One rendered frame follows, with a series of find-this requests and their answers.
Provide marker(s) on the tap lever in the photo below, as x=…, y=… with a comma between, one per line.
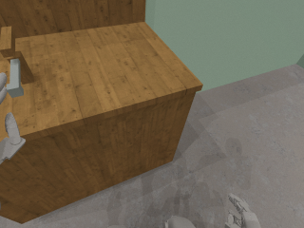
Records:
x=14, y=87

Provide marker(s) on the left robot hand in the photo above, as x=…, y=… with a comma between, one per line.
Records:
x=10, y=145

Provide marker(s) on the counter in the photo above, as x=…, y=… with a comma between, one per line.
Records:
x=105, y=100

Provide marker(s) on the right robot hand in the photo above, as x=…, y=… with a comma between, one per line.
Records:
x=247, y=219

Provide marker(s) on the robot right thigh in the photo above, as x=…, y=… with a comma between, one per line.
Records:
x=178, y=222

